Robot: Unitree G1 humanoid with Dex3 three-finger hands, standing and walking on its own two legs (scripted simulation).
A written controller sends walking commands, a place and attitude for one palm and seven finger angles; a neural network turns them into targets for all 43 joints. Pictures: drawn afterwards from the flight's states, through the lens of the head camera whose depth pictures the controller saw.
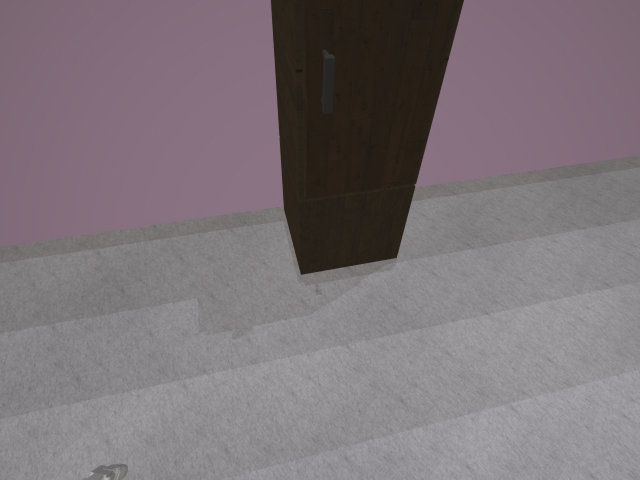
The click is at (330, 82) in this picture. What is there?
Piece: cupboard door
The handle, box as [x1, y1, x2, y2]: [321, 49, 334, 113]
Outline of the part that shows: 323,49 323,89 321,102 322,110 324,113 331,112 332,110 334,57 332,54 329,54 325,49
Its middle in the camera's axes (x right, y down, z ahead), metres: +0.01 -0.38 +0.94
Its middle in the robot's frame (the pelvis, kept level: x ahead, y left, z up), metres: +0.97 +0.04 +0.05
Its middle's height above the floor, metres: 0.82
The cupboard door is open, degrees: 0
